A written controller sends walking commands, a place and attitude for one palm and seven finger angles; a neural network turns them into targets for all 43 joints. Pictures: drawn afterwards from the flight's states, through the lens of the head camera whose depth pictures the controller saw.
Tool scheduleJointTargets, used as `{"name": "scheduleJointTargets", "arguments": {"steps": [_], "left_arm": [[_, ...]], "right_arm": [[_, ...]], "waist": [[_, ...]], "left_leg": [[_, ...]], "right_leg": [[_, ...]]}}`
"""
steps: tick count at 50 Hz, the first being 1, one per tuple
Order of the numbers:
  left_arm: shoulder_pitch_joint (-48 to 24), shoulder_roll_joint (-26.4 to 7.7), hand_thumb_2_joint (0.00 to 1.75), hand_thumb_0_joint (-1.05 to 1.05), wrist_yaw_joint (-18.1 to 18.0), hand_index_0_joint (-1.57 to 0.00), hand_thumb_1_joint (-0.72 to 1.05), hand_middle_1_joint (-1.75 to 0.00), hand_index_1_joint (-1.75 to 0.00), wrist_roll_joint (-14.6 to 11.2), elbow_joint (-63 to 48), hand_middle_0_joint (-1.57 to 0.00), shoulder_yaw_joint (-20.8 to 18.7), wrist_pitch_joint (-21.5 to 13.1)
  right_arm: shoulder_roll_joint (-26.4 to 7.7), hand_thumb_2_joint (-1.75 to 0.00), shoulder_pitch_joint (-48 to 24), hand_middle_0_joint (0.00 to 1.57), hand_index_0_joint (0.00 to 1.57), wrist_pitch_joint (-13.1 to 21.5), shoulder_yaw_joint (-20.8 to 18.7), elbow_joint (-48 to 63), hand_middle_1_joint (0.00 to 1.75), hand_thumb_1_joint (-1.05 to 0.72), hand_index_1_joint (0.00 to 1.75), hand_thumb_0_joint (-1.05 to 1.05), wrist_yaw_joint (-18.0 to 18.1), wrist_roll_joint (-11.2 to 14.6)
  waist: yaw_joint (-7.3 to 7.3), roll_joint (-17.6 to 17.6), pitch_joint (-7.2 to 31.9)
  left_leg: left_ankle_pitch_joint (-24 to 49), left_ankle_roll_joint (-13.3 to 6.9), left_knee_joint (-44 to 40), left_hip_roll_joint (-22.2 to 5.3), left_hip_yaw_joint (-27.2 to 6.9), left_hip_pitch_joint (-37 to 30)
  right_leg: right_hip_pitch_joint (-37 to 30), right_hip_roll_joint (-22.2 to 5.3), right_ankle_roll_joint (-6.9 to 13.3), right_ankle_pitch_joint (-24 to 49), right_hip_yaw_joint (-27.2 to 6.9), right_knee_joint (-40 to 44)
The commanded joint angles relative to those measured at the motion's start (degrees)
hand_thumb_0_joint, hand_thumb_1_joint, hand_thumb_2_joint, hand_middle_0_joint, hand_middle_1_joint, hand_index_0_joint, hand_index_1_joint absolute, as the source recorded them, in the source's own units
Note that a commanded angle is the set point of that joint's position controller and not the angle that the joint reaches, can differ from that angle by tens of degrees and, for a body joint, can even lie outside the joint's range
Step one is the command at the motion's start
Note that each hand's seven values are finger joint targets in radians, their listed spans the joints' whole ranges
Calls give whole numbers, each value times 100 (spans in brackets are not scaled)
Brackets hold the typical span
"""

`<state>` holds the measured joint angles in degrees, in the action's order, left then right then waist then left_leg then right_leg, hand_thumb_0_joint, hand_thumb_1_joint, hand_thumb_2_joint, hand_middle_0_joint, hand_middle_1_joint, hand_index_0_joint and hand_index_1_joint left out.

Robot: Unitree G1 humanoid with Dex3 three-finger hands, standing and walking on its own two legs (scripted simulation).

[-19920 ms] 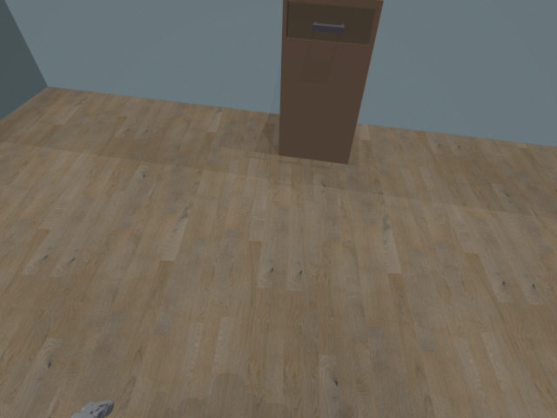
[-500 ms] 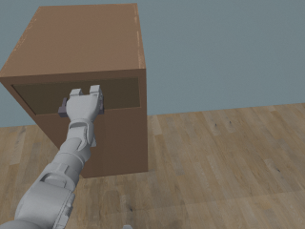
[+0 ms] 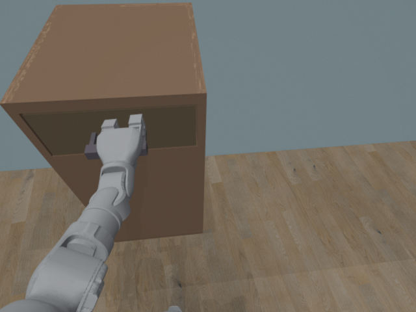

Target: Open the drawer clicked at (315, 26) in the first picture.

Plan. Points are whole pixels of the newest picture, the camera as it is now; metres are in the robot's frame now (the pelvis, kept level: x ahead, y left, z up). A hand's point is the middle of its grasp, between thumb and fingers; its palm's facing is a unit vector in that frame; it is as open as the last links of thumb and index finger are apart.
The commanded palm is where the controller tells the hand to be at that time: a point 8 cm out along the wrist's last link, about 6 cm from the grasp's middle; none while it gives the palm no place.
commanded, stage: close the thumb around the handle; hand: left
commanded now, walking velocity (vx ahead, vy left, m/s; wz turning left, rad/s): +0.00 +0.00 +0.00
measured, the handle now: (118, 142) +0.48 +0.21 +0.02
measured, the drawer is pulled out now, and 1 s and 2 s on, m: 0.00 0.04 0.10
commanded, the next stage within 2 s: pull the drawer open in 0.24 s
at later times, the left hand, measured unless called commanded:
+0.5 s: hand (129, 162) +0.43 +0.18 +0.01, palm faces +0.04 -0.04 -1.00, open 8.3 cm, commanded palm +0.38 +0.17 +0.04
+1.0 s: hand (129, 180) +0.38 +0.17 +0.01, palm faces +0.06 -0.10 -0.99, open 8.2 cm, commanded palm +0.33 +0.17 +0.04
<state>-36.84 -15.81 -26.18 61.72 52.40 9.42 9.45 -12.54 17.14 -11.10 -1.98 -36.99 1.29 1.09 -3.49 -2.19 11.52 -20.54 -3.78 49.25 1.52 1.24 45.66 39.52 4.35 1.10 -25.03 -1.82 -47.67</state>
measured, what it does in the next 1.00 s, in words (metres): stands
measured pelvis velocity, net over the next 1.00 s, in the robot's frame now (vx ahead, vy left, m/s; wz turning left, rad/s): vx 0.04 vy -0.01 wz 0.00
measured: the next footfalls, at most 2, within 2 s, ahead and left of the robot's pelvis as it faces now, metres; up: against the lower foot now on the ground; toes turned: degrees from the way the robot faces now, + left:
none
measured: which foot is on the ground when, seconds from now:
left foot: down 0.00-1.00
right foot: down 0.00-1.00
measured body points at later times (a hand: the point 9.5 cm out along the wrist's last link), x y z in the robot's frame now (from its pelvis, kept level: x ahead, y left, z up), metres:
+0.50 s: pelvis +0.00 -0.01 +0.00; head +0.06 +0.00 +0.45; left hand +0.42 +0.18 +0.06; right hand +0.07 -0.26 -0.13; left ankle +0.03 +0.08 -0.69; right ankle -0.03 -0.12 -0.69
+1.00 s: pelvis +0.04 -0.01 +0.01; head +0.07 -0.02 +0.46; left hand +0.37 +0.18 +0.06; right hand +0.19 -0.26 -0.10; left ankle +0.03 +0.08 -0.69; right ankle -0.03 -0.12 -0.69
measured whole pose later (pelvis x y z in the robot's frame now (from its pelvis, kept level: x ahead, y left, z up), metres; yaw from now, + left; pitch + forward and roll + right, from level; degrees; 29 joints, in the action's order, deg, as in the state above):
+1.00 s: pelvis +0.04 -0.01 +0.01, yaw +0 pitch +14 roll -1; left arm -11.6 -14.5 -24.8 60.3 26.8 11.6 11.8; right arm -13.2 11.7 -10.4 -1.9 -33.8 -0.5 1.2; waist -0.3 -2.2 11.8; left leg -23.2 -2.6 46.2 1.3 1.5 37.2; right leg 31.3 4.6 2.4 -27.3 -2.5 -44.6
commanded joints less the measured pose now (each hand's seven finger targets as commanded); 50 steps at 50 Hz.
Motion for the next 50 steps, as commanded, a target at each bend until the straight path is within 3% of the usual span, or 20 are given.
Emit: {"name": "scheduleJointTargets", "arguments": {"steps": [1,4,6,10,11,13,15,17,23,24,28,33,37,38,39,43,46,50], "left_arm": [[-1437,-931,88,0,213,-40,84,-134,-134,-11,-83,-40,-254,332],[-1442,-946,90,0,276,-40,90,-135,-135,-26,-179,-40,-282,286],[-1670,-778,90,0,229,-40,90,-135,-135,52,-244,-40,-99,237],[-1637,-898,90,0,146,-40,90,-135,-135,111,-306,-40,-234,207],[-1756,-775,90,0,129,-40,90,-135,-135,89,-348,-40,-134,206],[-1667,-853,90,0,97,-40,90,-135,-135,84,-300,-40,-220,222],[-1903,-901,90,0,83,-40,90,-135,-135,93,-279,-40,-198,234],[-1877,-894,90,0,55,-40,90,-135,-135,83,-320,-40,-203,247],[-1078,-566,90,0,139,-40,90,-135,-135,-109,-458,-40,-94,264],[-1004,-677,90,0,169,-40,90,-135,-135,-122,-481,-40,-173,262],[-164,-564,90,0,222,-40,90,-135,-135,-163,-916,-40,-143,232],[353,-337,90,0,281,-40,90,-135,-135,-155,-1491,-40,52,234],[930,-543,90,0,274,-40,90,-135,-135,-133,-2015,-40,-127,255],[1069,-491,90,0,273,-40,90,-135,-135,-127,-2030,-40,-75,285],[1149,-576,90,0,272,-40,90,-135,-135,-139,-2189,-40,-149,283],[1661,-378,90,0,266,-40,90,-135,-135,-101,-2643,-40,22,355],[1963,-531,90,0,266,-40,90,-135,-135,-124,-2858,-40,-115,394],[2379,-446,90,0,291,-40,90,-135,-135,-133,-3239,-40,-9,412]], "right_arm": [[-882,-90,298,20,20,104,-292,514,30,-90,30,0,58,-12],[-883,-90,263,20,20,77,-290,543,30,-90,30,0,59,-22],[-871,-90,264,20,20,81,-299,521,30,-90,30,0,67,-21],[-862,-90,248,20,20,89,-311,501,30,-90,30,0,59,-35],[-855,-90,259,20,20,98,-315,483,30,-90,30,0,52,-45],[-848,-90,248,20,20,104,-320,473,30,-90,30,0,59,-44],[-862,-90,241,20,20,102,-303,446,30,-90,30,0,75,-34],[-850,-90,220,20,20,111,-310,436,30,-90,30,0,71,-31],[-816,-90,117,20,20,102,-318,540,30,-90,30,0,30,-27],[-844,-90,93,20,20,90,-304,565,30,-90,30,0,26,-19],[-822,-90,-50,20,20,68,-308,686,30,-90,30,0,-5,-9],[-820,-90,-171,20,20,79,-317,777,30,-90,30,0,-44,-2],[-819,-90,-315,20,20,108,-296,855,30,-90,30,0,-63,11],[-824,-90,-344,20,20,122,-299,858,30,-90,30,0,-63,7],[-832,-90,-384,20,20,137,-299,856,30,-90,30,0,-78,14],[-792,-90,-496,20,20,189,-285,942,30,-90,30,0,-121,9],[-798,-90,-597,20,20,231,-256,975,30,-90,30,0,-130,13],[-762,-90,-769,20,20,286,-190,1061,30,-90,30,0,-173,29]], "waist": [[-29,273,1196],[1,287,1252],[-111,252,1175],[-34,105,1321],[-99,126,1292],[-71,238,1286],[-123,229,1265],[-83,84,1340],[71,195,1461],[102,184,1412],[244,231,1425],[222,344,1250],[340,360,1349],[289,403,1182],[319,319,1254],[360,241,1266],[378,265,1195],[447,298,1289]], "left_leg": [[1310,106,-571,-94,-172,-1746],[1402,110,-553,-85,-172,-1739],[1300,104,-527,-107,-195,-1785],[1321,122,-511,-102,-218,-1860],[1302,114,-493,-109,-226,-1857],[1250,97,-476,-84,-192,-1769],[1130,106,-510,-93,-225,-1741],[1151,115,-506,-89,-213,-1797],[1318,106,-556,-76,-136,-1907],[1311,125,-603,-73,-162,-1855],[1620,107,-614,-70,-76,-1942],[1872,92,-626,-74,-57,-2005],[2154,100,-603,-41,-32,-2070],[2144,97,-594,-36,-27,-2043],[2281,113,-603,-42,-44,-2096],[2631,125,-536,-42,-37,-2292],[2738,143,-517,-29,-49,-2288],[2926,153,-494,1,-66,-2386]], "right_leg": [[34,53,184,1138,302,713],[-55,39,193,1235,280,709],[152,43,178,1114,286,701],[162,45,203,1090,290,656],[198,52,196,1091,298,655],[94,42,185,1105,271,697],[152,38,179,1012,274,685],[162,39,188,1017,269,686],[-210,51,189,1256,252,767],[-265,46,211,1233,263,765],[-560,49,208,1672,207,799],[-706,50,201,2039,196,823],[-972,33,187,2458,134,778],[-967,30,183,2527,119,796],[-1035,26,198,2617,107,766],[-1068,30,183,2937,122,699],[-1150,17,173,3139,90,665],[-1276,-17,143,3435,71,622]]}}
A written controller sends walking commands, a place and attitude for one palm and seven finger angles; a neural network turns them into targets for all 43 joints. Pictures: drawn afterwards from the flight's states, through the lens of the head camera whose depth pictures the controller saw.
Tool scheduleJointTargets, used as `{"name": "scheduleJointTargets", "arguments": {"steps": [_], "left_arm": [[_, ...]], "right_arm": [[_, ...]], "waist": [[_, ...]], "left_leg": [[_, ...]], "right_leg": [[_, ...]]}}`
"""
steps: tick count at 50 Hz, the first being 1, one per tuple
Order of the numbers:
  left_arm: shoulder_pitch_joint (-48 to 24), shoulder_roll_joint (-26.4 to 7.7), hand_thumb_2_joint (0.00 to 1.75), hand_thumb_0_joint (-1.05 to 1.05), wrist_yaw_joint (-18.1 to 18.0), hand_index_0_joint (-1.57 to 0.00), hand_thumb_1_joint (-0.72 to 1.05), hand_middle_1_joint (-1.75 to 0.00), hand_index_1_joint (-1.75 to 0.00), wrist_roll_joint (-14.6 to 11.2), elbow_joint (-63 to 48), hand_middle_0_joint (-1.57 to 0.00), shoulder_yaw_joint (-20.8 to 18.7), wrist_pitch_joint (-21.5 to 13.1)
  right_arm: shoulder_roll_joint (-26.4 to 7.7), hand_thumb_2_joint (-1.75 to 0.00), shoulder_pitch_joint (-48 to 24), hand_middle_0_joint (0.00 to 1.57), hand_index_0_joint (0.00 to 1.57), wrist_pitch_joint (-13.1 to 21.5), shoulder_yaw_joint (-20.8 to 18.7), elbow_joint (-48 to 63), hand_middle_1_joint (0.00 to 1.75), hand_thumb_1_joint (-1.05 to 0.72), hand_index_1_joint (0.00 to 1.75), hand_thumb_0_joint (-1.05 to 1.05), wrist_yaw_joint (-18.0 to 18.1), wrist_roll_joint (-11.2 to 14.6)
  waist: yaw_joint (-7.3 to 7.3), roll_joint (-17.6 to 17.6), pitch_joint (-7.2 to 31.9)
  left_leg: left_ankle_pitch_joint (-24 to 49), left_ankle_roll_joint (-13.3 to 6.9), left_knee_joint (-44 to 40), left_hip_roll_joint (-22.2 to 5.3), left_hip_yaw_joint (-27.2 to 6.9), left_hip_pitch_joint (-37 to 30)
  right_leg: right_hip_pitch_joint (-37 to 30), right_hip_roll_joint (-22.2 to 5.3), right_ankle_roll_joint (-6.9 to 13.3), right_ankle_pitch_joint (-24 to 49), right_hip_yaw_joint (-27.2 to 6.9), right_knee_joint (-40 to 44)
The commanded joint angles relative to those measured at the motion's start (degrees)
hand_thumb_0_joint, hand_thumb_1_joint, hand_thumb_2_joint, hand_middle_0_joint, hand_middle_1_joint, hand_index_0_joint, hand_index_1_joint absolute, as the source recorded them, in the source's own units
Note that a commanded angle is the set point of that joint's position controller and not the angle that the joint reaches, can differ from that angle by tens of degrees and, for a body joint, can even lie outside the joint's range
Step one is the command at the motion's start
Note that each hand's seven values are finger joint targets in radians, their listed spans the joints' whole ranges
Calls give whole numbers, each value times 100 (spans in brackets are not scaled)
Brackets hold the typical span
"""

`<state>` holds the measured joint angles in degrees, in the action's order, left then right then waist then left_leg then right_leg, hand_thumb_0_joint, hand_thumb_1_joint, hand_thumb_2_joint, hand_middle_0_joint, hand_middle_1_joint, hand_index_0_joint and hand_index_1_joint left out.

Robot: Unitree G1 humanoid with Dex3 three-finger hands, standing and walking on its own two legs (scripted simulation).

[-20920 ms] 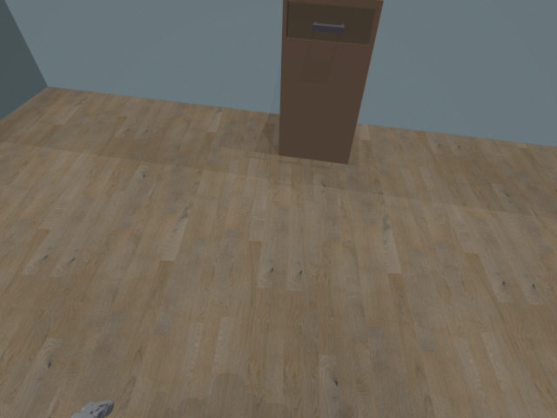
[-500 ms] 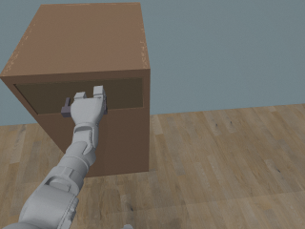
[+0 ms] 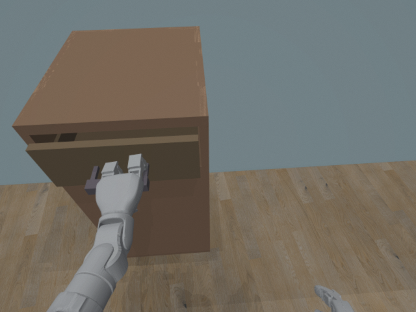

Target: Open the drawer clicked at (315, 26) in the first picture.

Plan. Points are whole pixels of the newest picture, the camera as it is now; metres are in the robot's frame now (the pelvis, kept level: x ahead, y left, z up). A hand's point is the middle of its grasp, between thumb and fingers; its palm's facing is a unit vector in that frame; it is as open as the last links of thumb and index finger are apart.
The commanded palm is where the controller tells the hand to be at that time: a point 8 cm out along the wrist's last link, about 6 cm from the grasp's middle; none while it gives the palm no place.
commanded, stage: pull the drawer open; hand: left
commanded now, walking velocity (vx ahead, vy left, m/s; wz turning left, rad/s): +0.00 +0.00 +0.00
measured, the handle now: (119, 177) +0.40 +0.22 +0.01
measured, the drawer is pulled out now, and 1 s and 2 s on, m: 0.04 0.10 0.23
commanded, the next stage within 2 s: none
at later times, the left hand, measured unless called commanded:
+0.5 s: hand (127, 224) +0.29 +0.18 +0.00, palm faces +0.06 -0.07 -1.00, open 8.3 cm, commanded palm +0.26 +0.19 +0.04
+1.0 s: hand (127, 225) +0.29 +0.18 +0.00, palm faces +0.04 -0.10 -0.99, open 8.3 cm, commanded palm +0.22 +0.18 +0.04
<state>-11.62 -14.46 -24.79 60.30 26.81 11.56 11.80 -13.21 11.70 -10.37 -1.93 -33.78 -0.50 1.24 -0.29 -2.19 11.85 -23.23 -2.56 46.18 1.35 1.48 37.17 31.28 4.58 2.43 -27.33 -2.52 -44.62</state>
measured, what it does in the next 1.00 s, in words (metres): stands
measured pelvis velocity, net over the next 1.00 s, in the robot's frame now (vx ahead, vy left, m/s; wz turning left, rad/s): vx -0.04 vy -0.02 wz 0.00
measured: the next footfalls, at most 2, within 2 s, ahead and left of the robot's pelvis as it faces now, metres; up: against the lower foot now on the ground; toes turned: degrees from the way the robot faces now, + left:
none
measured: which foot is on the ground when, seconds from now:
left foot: down 0.00-1.00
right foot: down 0.00-1.00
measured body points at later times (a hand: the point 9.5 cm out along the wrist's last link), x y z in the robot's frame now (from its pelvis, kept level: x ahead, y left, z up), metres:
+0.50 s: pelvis -0.02 -0.02 +0.00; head +0.00 -0.04 +0.45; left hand +0.28 +0.18 +0.05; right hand +0.16 -0.25 -0.12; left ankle -0.01 +0.09 -0.70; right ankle -0.07 -0.10 -0.70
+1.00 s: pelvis -0.04 -0.02 +0.00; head -0.02 -0.04 +0.45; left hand +0.28 +0.18 +0.05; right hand +0.09 -0.27 -0.12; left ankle -0.01 +0.09 -0.70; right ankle -0.07 -0.10 -0.70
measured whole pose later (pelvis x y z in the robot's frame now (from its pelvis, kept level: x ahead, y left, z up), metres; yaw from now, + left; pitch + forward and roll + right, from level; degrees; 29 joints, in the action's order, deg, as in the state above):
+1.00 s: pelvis -0.04 -0.02 +0.00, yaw +0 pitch +11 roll +0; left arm -7.6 -15.5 -24.0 59.0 25.4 9.9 9.5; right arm -13.6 13.6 -9.8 -1.7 -35.5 1.8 1.4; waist -0.3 -2.5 10.3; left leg -19.8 -1.3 45.1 0.9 1.2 36.6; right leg 32.0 4.9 3.6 -25.3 -2.0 -46.3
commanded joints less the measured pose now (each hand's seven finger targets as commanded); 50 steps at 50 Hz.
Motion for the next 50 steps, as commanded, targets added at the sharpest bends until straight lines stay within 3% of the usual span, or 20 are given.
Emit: {"name": "scheduleJointTargets", "arguments": {"steps": [1,8,10,13,14,15,16,19,20,21,24,28,29,33,38,39,43,44,48,50], "left_arm": [[-41,-507,90,0,156,-40,90,-135,-135,7,-712,-40,-154,197],[674,-483,90,0,159,-40,90,-135,-135,-2,-1237,-40,-142,144],[853,-661,90,0,152,-40,90,-135,-135,2,-1476,-40,-298,64],[1123,-684,90,0,129,-40,90,-135,-135,2,-1571,-40,-324,26],[285,-849,90,0,99,-40,90,-135,-135,86,-1338,-40,-397,53],[-714,-1008,90,0,60,-40,90,-135,-135,248,-1278,-40,-445,60],[-410,-810,90,0,32,-40,90,-135,-135,263,-1163,-40,-355,71],[-383,-1109,90,0,-22,-40,90,-135,-135,269,-1074,-40,-608,63],[-572,-1024,90,0,-26,-40,90,-135,-135,315,-1026,-40,-483,76],[-508,-803,90,0,-7,-40,90,-135,-135,233,-922,-40,-301,104],[-750,-1001,90,0,53,-40,90,-135,-135,136,-702,-40,-459,129],[-976,-843,90,0,174,-40,90,-135,-135,12,-442,-40,-260,131],[-1056,-1054,90,0,193,-40,90,-135,-135,-8,-385,-40,-462,110],[-1303,-890,90,0,233,-40,90,-135,-135,9,-207,-40,-281,-48],[-1524,-984,90,0,209,-40,90,-135,-135,48,33,-40,-351,-200],[-1523,-1152,90,0,201,-40,90,-135,-135,64,117,-40,-526,-206],[-728,-867,90,0,200,-40,90,-135,-135,-16,-61,-40,-370,-214],[-393,-997,90,0,195,-40,90,-135,-135,-33,-105,-40,-552,-200],[519,-600,90,0,194,-40,90,-135,-135,-124,-789,-40,-219,-184],[1175,-633,90,0,186,-40,90,-135,-135,-171,-1169,-40,-278,-181]], "right_arm": [[-697,-90,-233,20,20,224,-217,749,30,-90,30,0,-1,9],[-648,-90,-443,20,20,309,-161,850,30,-90,30,0,-55,-22],[-630,-90,-554,20,20,341,-131,863,30,-90,30,0,-59,-23],[-621,-90,-635,20,20,375,-108,877,30,-90,30,0,-49,-47],[-692,-90,-572,20,20,338,-103,704,30,-90,30,0,-1,-65],[-699,-90,-633,20,20,281,-91,598,30,-90,30,0,53,-65],[-643,-90,-519,20,20,301,-146,631,30,-90,30,0,67,-89],[-647,-90,-597,20,20,303,-131,621,30,-90,30,0,141,-74],[-615,-90,-649,20,20,289,-96,618,30,-90,30,0,164,-64],[-612,-90,-585,20,20,293,-138,627,30,-90,30,0,183,-61],[-655,-90,-592,20,20,247,-126,573,30,-90,30,0,251,-33],[-630,-90,-594,20,20,238,-94,582,30,-90,30,0,342,-3],[-670,-90,-550,20,20,224,-108,559,30,-90,30,0,348,10],[-649,-90,-486,20,20,235,-118,537,30,-90,30,0,380,6],[-661,-90,-391,20,20,262,-145,477,30,-90,30,0,401,-5],[-693,-90,-372,20,20,250,-157,460,30,-90,30,0,405,2],[-661,-90,-410,20,20,286,-167,596,30,-90,30,0,368,11],[-693,-90,-445,20,20,292,-177,625,30,-90,30,0,349,17],[-663,-90,-548,20,20,336,-176,816,30,-90,30,0,220,23],[-649,-90,-635,20,20,360,-148,884,30,-90,30,0,135,33]], "waist": [[79,258,1093],[154,472,1098],[239,440,1264],[204,491,950],[-2,519,713],[-86,340,533],[-35,203,464],[98,218,839],[110,245,1019],[45,273,829],[56,356,823],[9,484,597],[24,507,614],[-20,537,506],[-22,477,480],[-4,569,494],[168,510,639],[253,523,774],[310,436,690],[399,466,803]], "left_leg": [[3176,30,-175,15,-84,-1536],[3106,44,-173,59,-101,-1495],[3122,56,-163,82,-79,-1528],[2715,65,-203,139,-66,-1303],[2506,64,-191,135,-97,-1187],[2178,57,-168,130,-102,-1078],[2088,41,-201,128,-77,-1126],[1999,39,-204,166,-69,-1165],[1918,37,-196,173,-65,-1176],[1805,17,-218,171,-56,-1145],[1525,20,-311,167,-80,-1031],[1195,-24,-379,188,-36,-890],[1187,-10,-405,178,-51,-874],[993,-36,-394,180,-44,-784],[801,-49,-378,179,-28,-662],[762,-42,-400,174,-46,-635],[877,-44,-436,179,-4,-707],[968,-23,-470,173,-15,-734],[1314,-10,-485,135,-26,-893],[1533,8,-490,117,-31,-986]], "right_leg": [[-405,-39,16,3655,129,338],[-630,-97,-20,3973,78,297],[-772,-131,-39,4239,1,273],[-778,-170,-55,4313,-72,316],[-521,-149,-30,3976,-30,358],[-137,-143,-31,3394,-35,383],[-112,-110,3,3070,40,408],[-319,-115,28,2955,-72,443],[-301,-136,5,2837,-67,409],[-255,-134,1,2738,-45,485],[-273,-127,3,2273,-77,586],[-227,-190,-59,1924,-125,770],[-268,-180,-34,1863,-130,782],[-97,-213,-55,1551,-142,828],[0,-243,-52,1243,-194,878],[-27,-219,-32,1139,-192,896],[-209,-217,-19,1297,-205,882],[-358,-186,6,1391,-229,853],[-416,-149,28,1929,-160,723],[-568,-135,29,2226,-116,637]]}}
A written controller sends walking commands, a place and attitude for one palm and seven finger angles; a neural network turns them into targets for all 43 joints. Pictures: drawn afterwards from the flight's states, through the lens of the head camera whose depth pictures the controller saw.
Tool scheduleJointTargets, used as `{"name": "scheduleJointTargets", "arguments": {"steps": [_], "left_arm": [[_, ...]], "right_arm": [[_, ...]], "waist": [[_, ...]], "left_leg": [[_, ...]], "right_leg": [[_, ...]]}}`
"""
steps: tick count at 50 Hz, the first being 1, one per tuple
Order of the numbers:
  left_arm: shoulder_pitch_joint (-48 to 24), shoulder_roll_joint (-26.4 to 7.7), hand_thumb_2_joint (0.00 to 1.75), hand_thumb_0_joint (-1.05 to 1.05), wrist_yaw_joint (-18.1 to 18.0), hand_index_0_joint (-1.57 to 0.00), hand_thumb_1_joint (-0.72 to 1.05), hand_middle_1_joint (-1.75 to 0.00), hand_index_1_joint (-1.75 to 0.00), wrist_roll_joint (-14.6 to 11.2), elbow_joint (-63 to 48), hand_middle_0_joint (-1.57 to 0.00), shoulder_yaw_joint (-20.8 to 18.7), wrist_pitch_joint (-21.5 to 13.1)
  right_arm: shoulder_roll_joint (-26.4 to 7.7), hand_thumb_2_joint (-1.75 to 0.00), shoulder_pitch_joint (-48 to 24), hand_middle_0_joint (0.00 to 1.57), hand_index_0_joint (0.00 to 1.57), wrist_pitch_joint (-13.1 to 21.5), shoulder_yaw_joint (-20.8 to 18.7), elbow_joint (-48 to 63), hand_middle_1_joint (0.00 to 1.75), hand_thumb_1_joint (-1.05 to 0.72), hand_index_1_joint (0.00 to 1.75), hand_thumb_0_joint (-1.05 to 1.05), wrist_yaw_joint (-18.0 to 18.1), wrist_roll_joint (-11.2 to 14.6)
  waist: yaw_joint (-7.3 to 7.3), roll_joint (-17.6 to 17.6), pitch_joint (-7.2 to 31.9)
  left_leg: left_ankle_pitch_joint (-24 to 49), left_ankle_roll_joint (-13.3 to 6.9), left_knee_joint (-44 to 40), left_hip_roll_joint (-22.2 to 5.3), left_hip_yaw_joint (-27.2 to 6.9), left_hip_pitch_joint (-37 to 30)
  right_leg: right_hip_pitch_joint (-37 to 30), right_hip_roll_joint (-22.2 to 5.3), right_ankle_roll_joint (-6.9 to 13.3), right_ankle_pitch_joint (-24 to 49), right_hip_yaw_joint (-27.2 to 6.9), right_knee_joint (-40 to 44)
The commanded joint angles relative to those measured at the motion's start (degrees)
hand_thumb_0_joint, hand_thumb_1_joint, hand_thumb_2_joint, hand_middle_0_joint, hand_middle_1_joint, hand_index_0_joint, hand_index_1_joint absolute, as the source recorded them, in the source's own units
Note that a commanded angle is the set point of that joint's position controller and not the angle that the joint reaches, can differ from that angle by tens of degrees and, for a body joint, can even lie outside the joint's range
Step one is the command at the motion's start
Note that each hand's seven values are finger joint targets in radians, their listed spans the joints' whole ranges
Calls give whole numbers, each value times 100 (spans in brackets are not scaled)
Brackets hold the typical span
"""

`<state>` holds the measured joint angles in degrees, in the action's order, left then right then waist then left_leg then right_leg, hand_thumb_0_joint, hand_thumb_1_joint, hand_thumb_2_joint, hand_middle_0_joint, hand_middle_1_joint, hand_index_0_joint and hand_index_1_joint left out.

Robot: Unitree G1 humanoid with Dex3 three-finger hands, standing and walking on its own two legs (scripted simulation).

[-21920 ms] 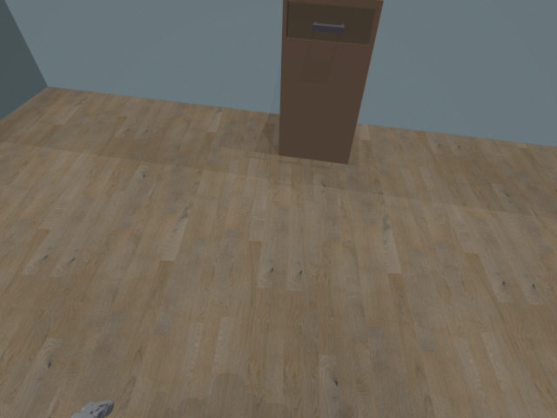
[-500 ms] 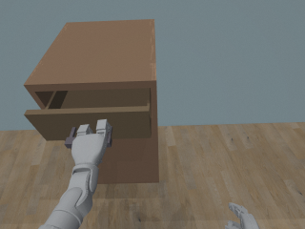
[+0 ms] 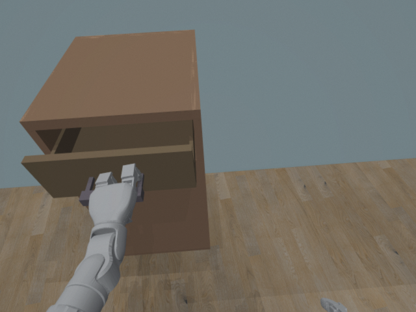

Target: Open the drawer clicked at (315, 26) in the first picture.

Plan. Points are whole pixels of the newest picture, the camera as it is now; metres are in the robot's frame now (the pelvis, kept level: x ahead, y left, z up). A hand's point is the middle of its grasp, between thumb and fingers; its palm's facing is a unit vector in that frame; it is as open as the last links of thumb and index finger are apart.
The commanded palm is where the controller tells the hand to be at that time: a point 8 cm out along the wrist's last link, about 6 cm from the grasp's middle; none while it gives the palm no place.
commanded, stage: pull the drawer open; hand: left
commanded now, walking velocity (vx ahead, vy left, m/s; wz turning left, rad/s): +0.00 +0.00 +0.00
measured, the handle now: (114, 187) +0.38 +0.23 +0.01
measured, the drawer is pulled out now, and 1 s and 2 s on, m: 0.10 0.23 0.28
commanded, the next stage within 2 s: open the thumb to release the handle in 1.34 s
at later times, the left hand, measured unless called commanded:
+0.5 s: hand (122, 232) +0.28 +0.19 +0.00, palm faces +0.09 -0.09 -0.99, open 8.2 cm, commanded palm +0.24 +0.20 +0.04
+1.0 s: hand (114, 279) +0.19 +0.18 +0.00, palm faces +0.06 -0.17 -0.98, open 8.1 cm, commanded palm +0.14 +0.19 +0.04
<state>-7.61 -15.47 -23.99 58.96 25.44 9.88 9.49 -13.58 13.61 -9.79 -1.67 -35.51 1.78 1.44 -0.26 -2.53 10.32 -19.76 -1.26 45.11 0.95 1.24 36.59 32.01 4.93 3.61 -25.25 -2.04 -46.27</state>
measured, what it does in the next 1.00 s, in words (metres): stands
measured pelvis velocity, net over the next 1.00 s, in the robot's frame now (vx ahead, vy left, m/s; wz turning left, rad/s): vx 0.01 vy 0.00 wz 0.00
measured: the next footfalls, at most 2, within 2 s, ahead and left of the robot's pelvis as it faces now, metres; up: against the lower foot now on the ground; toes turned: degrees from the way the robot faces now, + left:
none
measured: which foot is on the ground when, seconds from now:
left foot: down 0.00-1.00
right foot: down 0.00-1.00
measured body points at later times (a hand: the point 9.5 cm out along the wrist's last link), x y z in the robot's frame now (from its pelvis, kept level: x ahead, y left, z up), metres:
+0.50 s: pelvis +0.01 +0.00 -0.01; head +0.03 -0.02 +0.44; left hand +0.27 +0.19 +0.05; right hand +0.24 -0.19 -0.10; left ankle +0.02 +0.11 -0.70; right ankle -0.03 -0.08 -0.70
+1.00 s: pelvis +0.01 +0.00 -0.01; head +0.03 -0.04 +0.44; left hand +0.18 +0.19 +0.05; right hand +0.21 -0.23 -0.11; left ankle +0.02 +0.11 -0.70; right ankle -0.03 -0.08 -0.70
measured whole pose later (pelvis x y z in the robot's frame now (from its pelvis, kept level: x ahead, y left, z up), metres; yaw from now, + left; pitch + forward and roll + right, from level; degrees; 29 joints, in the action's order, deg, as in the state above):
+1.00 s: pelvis +0.01 +0.00 -0.01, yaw +0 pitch +10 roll +1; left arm 30.3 -15.1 -28.2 61.1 -7.6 11.7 4.7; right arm -14.7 9.1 -7.5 -1.4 -30.4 -4.2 -0.9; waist 3.5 -2.9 9.9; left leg -23.7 -0.9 50.1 1.3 1.7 36.6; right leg 32.2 4.8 4.1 -29.6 -2.3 -52.0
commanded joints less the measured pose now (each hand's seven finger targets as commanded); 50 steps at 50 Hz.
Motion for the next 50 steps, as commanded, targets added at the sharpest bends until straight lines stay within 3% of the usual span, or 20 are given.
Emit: {"name": "scheduleJointTargets", "arguments": {"steps": [1,3,6,8,9,10,11,12,13,15,17,23,24,25,28,29,30,34,38,50], "left_arm": [[1138,-514,90,0,97,-40,90,-135,-135,-57,-1226,-40,-116,55],[1574,-351,90,0,81,-40,90,-135,-135,-59,-1658,-40,54,96],[2156,-494,90,0,-4,-40,90,-135,-135,17,-2122,-40,-126,95],[2492,-307,90,0,-76,-40,90,-135,-135,102,-2478,-40,82,96],[1506,-403,90,0,-138,-40,90,-135,-135,243,-2296,-40,92,151],[256,-515,90,0,-229,-40,90,-135,-135,446,-2311,-40,57,173],[241,-480,90,0,-297,-40,90,-135,-135,519,-2095,-40,28,195],[475,-612,90,0,-360,-40,90,-135,-135,586,-1963,-40,-160,196],[724,-487,90,0,-393,-40,90,-135,-135,577,-1917,-40,-43,222],[527,-422,90,0,-412,-40,90,-135,-135,570,-2161,-40,93,270],[426,-376,90,0,-374,-40,90,-135,-135,506,-2136,-40,178,351],[259,-381,90,0,-133,-40,90,-135,-135,275,-1716,-40,244,502],[243,-604,90,0,-99,-40,90,-135,-135,254,-1634,-40,18,498],[431,-620,90,0,-59,-40,90,-135,-135,247,-1666,-40,-1,465],[1323,-452,90,0,60,-40,90,-135,-135,105,-1864,-40,131,347],[1723,-669,90,0,82,-40,90,-135,-135,46,-1915,-40,-140,284],[1899,-675,90,0,108,-40,90,-135,-135,40,-1977,-40,-118,227],[2878,-725,90,0,123,-40,90,-135,-135,23,-2456,-40,-263,61],[3518,-426,90,0,58,-40,90,-135,-135,114,-3037,-40,45,-66],[4589,-488,90,0,-448,-40,90,-135,-135,301,-3882,-40,-84,-464]], "right_arm": [[-611,-90,-838,20,20,309,-193,1110,30,-90,30,0,-120,8],[-600,-90,-923,20,20,331,-182,1199,30,-90,30,0,-206,3],[-572,-90,-1012,20,20,367,-170,1255,30,-90,30,0,-312,-17],[-533,-90,-1074,20,20,389,-156,1315,30,-90,30,0,-401,-50],[-615,-90,-1074,20,20,347,-150,1150,30,-90,30,0,-377,-79],[-650,-90,-1057,20,20,299,-163,983,30,-90,30,0,-340,-140],[-593,-90,-939,20,20,327,-201,959,30,-90,30,0,-298,-143],[-569,-90,-1023,20,20,357,-159,965,30,-90,30,0,-288,-152],[-547,-90,-1040,20,20,371,-151,986,30,-90,30,0,-278,-140],[-530,-90,-1135,20,20,343,-145,988,30,-90,30,0,-278,-144],[-498,-90,-1193,20,20,314,-145,963,30,-90,30,0,-246,-114],[-454,-90,-1271,20,20,253,-51,918,30,-90,30,0,-122,-59],[-495,-90,-1279,20,20,248,-27,909,30,-90,30,0,-95,-59],[-444,-90,-1373,20,20,266,25,967,30,-90,30,0,-89,-50],[-405,-90,-1370,20,20,323,52,1133,30,-90,30,0,-128,-50],[-419,-90,-1387,20,20,347,56,1183,30,-90,30,0,-145,-35],[-393,-90,-1461,20,20,369,117,1207,30,-90,30,0,-162,-31],[-415,-90,-1467,20,20,420,99,1345,30,-90,30,0,-282,-47],[-418,-90,-1429,20,20,450,35,1484,30,-90,30,0,-461,-92],[-459,-90,-1448,20,20,562,-46,1605,30,-90,30,0,-651,-250]], "waist": [[381,567,866],[347,513,687],[384,436,647],[366,400,686],[117,367,530],[-24,280,574],[-34,268,383],[111,263,517],[148,180,557],[206,221,1123],[212,293,1246],[158,610,787],[181,687,769],[310,650,902],[389,533,786],[487,492,840],[525,554,811],[541,398,478],[503,203,265],[547,502,546]], "left_leg": [[1280,-122,-368,149,-21,-933],[1376,-107,-356,142,-23,-958],[1680,-81,-282,121,-44,-1077],[1907,-66,-195,105,-80,-1187],[1842,-64,-146,91,-159,-1183],[1629,-76,-73,60,-177,-1204],[1504,-89,-52,68,-168,-1143],[1462,-63,-49,75,-154,-1161],[1479,-62,-51,94,-166,-1216],[1794,-58,33,97,-162,-1463],[1884,-48,55,110,-168,-1518],[1500,-92,-111,157,-156,-1318],[1451,-86,-148,162,-156,-1257],[1425,-80,-162,188,-123,-1246],[1504,-71,-236,204,-107,-1268],[1524,-49,-273,200,-107,-1221],[1463,-42,-267,224,-87,-1155],[1400,-2,-332,208,-71,-1011],[1366,-25,-238,168,-64,-1029],[1159,-61,288,172,-165,-808]], "right_leg": [[-656,-156,-83,2179,-184,773],[-593,-152,-86,2354,-129,729],[-550,-124,-59,2636,-118,592],[-456,-114,-54,2755,-53,465],[-140,-98,-40,2588,-57,465],[208,-113,-68,2305,-21,452],[311,-95,-53,2113,58,449],[319,-85,-46,1978,81,415],[269,-67,-24,1943,77,395],[68,-95,-32,2275,48,306],[-23,-95,-56,2399,51,306],[-171,-132,-126,2274,19,562],[-263,-134,-124,2302,-42,610],[-370,-158,-151,2325,-86,585],[-607,-191,-144,2627,-119,628],[-771,-196,-127,2728,-174,626],[-829,-231,-173,2895,-242,617],[-842,-246,-141,2984,-318,654],[-488,-180,-73,2418,-185,579],[97,-172,-36,2180,-331,155]]}}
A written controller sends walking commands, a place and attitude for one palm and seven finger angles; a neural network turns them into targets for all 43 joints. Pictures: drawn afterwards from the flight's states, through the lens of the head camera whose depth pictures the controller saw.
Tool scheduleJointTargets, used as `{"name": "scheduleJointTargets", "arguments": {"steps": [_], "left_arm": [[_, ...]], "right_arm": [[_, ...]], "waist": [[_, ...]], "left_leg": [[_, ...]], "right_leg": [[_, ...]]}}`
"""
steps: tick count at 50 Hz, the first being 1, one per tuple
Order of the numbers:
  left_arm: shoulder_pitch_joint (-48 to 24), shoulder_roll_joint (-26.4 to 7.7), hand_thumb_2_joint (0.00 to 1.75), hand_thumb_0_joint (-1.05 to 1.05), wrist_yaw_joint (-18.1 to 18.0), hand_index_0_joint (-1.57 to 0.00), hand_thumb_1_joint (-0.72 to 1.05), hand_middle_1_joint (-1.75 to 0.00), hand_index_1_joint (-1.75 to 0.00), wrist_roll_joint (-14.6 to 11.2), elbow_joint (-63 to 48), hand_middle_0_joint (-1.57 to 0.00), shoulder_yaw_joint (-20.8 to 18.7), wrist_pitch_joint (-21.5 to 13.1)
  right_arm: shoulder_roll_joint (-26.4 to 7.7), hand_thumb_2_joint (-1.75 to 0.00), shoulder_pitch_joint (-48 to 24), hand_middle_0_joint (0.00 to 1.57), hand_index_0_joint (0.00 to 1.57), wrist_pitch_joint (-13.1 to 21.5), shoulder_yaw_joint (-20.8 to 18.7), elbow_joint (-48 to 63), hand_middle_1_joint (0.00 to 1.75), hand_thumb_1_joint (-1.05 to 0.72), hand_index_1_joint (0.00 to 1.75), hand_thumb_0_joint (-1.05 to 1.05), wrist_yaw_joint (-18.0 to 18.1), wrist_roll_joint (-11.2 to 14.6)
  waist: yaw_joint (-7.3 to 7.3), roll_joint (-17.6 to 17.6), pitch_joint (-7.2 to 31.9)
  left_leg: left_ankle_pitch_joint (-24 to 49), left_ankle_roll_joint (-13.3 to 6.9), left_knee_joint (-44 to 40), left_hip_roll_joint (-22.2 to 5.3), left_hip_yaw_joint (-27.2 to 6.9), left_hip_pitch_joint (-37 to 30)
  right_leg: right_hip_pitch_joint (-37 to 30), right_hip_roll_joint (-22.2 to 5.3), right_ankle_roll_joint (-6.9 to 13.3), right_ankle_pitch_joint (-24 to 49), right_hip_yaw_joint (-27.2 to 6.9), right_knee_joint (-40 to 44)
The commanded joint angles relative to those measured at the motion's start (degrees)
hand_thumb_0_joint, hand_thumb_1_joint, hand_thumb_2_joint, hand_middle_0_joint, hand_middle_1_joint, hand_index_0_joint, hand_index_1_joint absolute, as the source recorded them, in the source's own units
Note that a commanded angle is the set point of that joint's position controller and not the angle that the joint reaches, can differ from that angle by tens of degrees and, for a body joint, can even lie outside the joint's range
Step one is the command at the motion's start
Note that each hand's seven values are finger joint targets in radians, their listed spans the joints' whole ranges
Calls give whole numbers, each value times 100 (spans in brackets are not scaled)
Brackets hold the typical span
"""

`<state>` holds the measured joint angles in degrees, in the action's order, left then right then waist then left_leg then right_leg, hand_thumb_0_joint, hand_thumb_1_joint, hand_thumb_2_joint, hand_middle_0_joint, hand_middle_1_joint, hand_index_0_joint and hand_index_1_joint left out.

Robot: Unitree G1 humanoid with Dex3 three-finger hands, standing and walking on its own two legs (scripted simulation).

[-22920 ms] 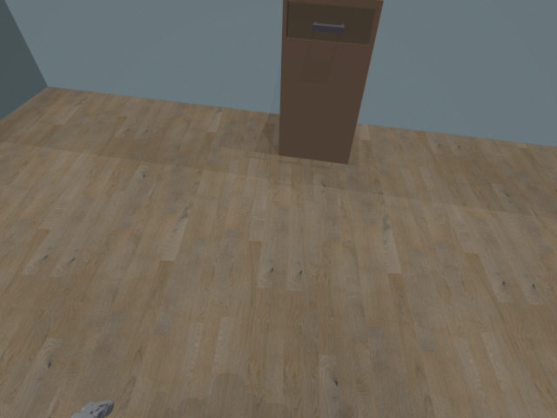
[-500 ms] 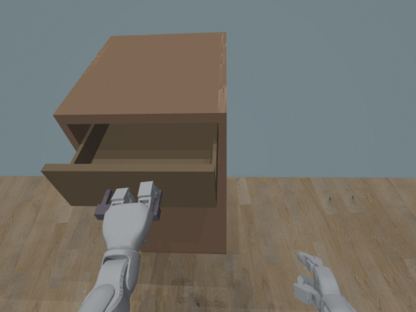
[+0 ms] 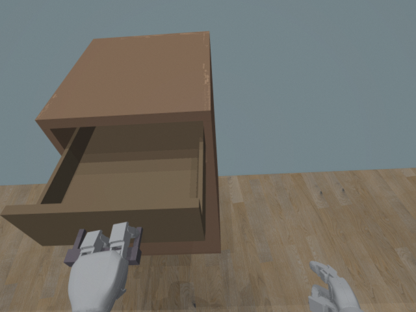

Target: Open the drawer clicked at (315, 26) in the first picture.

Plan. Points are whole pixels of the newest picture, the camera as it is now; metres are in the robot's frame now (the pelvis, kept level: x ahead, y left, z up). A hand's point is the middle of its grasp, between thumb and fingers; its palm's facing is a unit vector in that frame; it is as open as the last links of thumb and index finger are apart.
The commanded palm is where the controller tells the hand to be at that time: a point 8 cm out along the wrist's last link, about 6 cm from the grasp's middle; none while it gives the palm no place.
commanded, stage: pull the drawer open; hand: left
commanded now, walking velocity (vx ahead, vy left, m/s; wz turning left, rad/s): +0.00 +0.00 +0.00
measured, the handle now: (106, 245) +0.23 +0.23 +0.02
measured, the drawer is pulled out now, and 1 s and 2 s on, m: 0.23 0.28 0.28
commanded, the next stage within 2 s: open the thumb to release the handle in 0.34 s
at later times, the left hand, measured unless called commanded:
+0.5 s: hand out of the picture +0.11 +0.18 +0.01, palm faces +0.05 -0.17 -0.98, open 8.2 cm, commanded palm +0.08 +0.18 +0.05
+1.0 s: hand out of the picture +0.13 +0.18 +0.01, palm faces +0.06 -0.16 -0.99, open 13.8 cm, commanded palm +0.08 +0.18 +0.05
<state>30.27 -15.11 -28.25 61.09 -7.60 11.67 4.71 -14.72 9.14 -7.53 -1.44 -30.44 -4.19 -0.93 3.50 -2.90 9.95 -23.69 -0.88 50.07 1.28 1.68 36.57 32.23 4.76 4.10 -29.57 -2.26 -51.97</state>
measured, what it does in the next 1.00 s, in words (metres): stands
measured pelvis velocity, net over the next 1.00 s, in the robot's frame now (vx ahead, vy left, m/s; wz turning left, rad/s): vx -0.01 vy -0.02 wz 0.03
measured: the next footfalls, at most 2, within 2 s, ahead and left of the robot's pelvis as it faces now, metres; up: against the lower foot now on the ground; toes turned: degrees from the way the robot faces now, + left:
none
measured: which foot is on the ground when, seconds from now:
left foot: down 0.00-1.00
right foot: down 0.00-1.00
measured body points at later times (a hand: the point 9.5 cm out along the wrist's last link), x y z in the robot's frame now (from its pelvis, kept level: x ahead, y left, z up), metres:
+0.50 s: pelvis -0.01 -0.02 -0.01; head +0.01 -0.06 +0.44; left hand +0.11 +0.18 +0.07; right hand +0.22 -0.20 -0.10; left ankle +0.01 +0.11 -0.69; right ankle -0.04 -0.08 -0.69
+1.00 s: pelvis -0.01 -0.02 -0.01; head +0.01 -0.07 +0.44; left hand +0.12 +0.18 +0.07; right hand +0.21 -0.22 -0.10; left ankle +0.01 +0.11 -0.69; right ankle -0.04 -0.08 -0.69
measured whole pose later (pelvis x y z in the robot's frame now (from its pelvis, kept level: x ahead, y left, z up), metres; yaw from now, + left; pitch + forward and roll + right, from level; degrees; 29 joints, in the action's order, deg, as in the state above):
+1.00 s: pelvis -0.01 -0.02 -0.01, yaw +2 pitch +11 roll +2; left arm 38.2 -16.2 -28.8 60.1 -12.4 8.8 0.2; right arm -13.4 8.7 -4.9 0.1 -29.2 -3.5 -1.6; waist 5.4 -3.1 10.2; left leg -23.2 0.7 52.3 1.4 -0.3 39.7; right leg 35.4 4.8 5.8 -30.3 -0.1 -55.3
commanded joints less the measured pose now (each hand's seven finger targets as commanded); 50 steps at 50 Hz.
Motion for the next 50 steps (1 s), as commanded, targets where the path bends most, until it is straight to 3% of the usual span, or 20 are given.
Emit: {"name": "scheduleJointTargets", "arguments": {"steps": [1,2,8,10,11,13,17,20,21,22,23,24,25,26,30,34,38,42,43,50], "left_arm": [[906,-486,90,0,-58,-40,90,-135,-135,88,-483,-40,-253,-1],[909,-529,90,0,-70,-40,90,-135,-135,86,-593,-40,-289,-12],[1402,-514,90,0,-54,-40,90,-135,-135,22,-793,-40,-264,-99],[1569,-724,90,0,-28,-40,90,-135,-135,1,-872,-40,-482,-170],[1777,-668,90,0,-14,-40,90,-135,-135,-13,-837,-40,-437,-211],[1833,-595,90,0,31,-40,90,-135,-135,-4,-958,-40,-336,-258],[2634,-793,90,0,66,-40,90,-135,-135,-98,-1135,-40,-606,-447],[2370,-829,90,0,35,-40,90,-135,-135,-33,-1219,-40,-672,-535],[2318,-786,90,0,12,-40,90,-135,-135,16,-1193,-40,-635,-580],[726,-775,90,0,-48,-40,90,-135,-135,218,-1146,-40,-477,-489],[817,-709,87,0,-108,-40,83,-134,-134,257,-1146,-40,-587,-504],[947,-863,84,0,-148,-39,76,-134,-134,254,-1035,-39,-709,-499],[1161,-919,81,0,-190,-38,69,-133,-133,260,-918,-38,-874,-495],[1372,-708,78,0,-185,-38,62,-132,-132,198,-806,-38,-652,-488],[1168,-817,66,0,-185,-36,34,-129,-129,57,-853,-36,-748,-392],[1368,-856,54,0,-119,-34,6,-126,-126,-85,-650,-34,-745,-262],[1444,-636,42,0,16,-32,-22,-123,-123,-112,-678,-32,-425,-224],[1591,-749,30,0,89,-30,-50,-120,-120,-105,-711,-30,-485,-288],[1536,-695,30,0,105,-30,-50,-120,-120,-88,-671,-30,-402,-292],[1545,-793,30,0,66,-30,-50,-120,-120,-18,-731,-30,-604,-459]], "right_arm": [[-333,-90,-981,20,20,335,-94,1091,30,-90,30,0,-38,22],[-343,-90,-1024,20,20,343,-67,1097,30,-90,30,0,-52,-14],[-265,-90,-1030,20,20,387,-5,1176,30,-90,30,0,-53,8],[-238,-90,-1062,20,20,418,49,1190,30,-90,30,0,-49,-22],[-230,-90,-1048,20,20,413,51,1203,30,-90,30,0,-37,22],[-226,-90,-1047,20,20,442,65,1220,30,-90,30,0,-72,-6],[-183,-90,-1058,20,20,504,113,1266,30,-90,30,0,-137,-38],[-206,-90,-1006,20,20,505,99,1259,30,-90,30,0,-165,-144],[-224,-90,-991,20,20,506,60,1256,30,-90,30,0,-133,-109],[-328,-90,-957,20,20,454,39,1122,30,-90,30,0,-124,-260],[-298,-90,-831,20,20,504,-42,1182,30,-90,30,0,-65,-241],[-295,-90,-827,20,20,519,-28,1190,30,-90,30,0,-31,-225],[-286,-90,-778,20,20,554,-10,1192,30,-90,30,0,-29,-255],[-272,-90,-815,20,20,542,-13,1229,30,-90,30,0,15,-172],[-257,-90,-798,20,20,529,-34,1155,30,-90,30,0,65,-155],[-268,-90,-902,20,20,503,-19,1123,30,-90,30,0,160,-25],[-266,-90,-878,20,20,516,-15,1101,30,-90,30,0,136,-2],[-254,-90,-897,20,20,531,29,1091,30,-90,30,0,109,-26],[-258,-90,-887,20,20,528,17,1102,30,-90,30,0,115,-12],[-252,-90,-829,20,20,554,13,1110,30,-90,30,0,50,-87]], "waist": [[105,625,297],[162,662,467],[153,753,253],[239,804,319],[209,688,81],[184,636,32],[329,594,88],[213,642,-79],[168,461,-211],[-177,578,-227],[-52,297,-162],[-46,458,-205],[88,458,171],[63,432,40],[112,732,604],[140,909,441],[123,848,227],[161,892,120],[96,895,-67],[159,755,180]], "left_leg": [[1436,-108,-211,132,-226,-712],[1395,-105,-164,147,-208,-728],[1268,-138,-97,145,-224,-700],[1297,-117,-48,161,-185,-715],[1191,-129,-90,153,-207,-619],[1254,-133,-59,145,-202,-712],[1388,-96,39,137,-166,-716],[1342,-78,118,150,-173,-646],[1215,-115,110,142,-198,-546],[1121,-97,287,130,-252,-619],[1032,-118,260,108,-216,-648],[929,-121,254,129,-242,-582],[1023,-78,336,131,-179,-683],[913,-129,262,154,-219,-498],[1114,-108,250,190,-184,-437],[887,-128,129,204,-185,-120],[965,-137,21,187,-165,-222],[1028,-129,27,200,-134,-266],[916,-142,11,199,-157,-226],[1128,-114,71,193,-139,-403]], "right_leg": [[183,-144,-87,2489,-294,758],[197,-165,-111,2407,-336,769],[305,-189,-135,2150,-333,835],[287,-209,-150,2133,-494,880],[286,-204,-137,2078,-413,886],[424,-198,-136,1936,-413,925],[406,-215,-131,1992,-515,922],[724,-233,-123,1584,-677,1004],[723,-232,-118,1523,-546,998],[1466,-244,-124,910,-675,1003],[1323,-208,-117,644,-506,1048],[1264,-215,-100,653,-518,1106],[1292,-223,-90,513,-672,1052],[1014,-232,-99,899,-489,996],[604,-307,-192,1561,-579,866],[167,-409,-280,2210,-634,933],[218,-407,-299,2112,-519,976],[247,-417,-308,2056,-586,1052],[318,-427,-309,1919,-587,1109],[439,-352,-241,1835,-573,1020]]}}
